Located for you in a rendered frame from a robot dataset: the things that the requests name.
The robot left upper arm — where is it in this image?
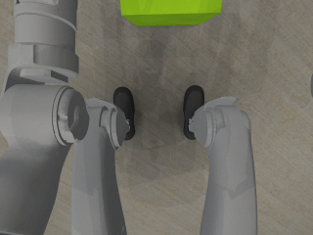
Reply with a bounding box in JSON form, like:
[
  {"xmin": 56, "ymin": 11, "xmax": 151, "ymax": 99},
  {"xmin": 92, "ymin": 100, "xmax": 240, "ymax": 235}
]
[{"xmin": 0, "ymin": 84, "xmax": 90, "ymax": 235}]

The left robot forearm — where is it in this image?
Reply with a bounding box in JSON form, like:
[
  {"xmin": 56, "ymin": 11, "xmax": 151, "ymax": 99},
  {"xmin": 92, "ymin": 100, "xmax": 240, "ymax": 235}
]
[{"xmin": 0, "ymin": 0, "xmax": 79, "ymax": 130}]

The robot left shin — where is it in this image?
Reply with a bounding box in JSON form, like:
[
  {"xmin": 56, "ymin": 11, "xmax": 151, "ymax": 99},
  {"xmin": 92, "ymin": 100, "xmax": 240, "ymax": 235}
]
[{"xmin": 86, "ymin": 98, "xmax": 130, "ymax": 141}]

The carton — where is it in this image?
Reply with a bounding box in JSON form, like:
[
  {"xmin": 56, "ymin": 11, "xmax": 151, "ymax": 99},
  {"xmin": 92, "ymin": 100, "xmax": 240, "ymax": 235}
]
[{"xmin": 120, "ymin": 0, "xmax": 222, "ymax": 26}]

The robot left thigh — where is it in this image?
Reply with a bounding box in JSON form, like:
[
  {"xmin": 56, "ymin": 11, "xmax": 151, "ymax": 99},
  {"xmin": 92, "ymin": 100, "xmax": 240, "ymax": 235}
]
[{"xmin": 70, "ymin": 106, "xmax": 127, "ymax": 235}]

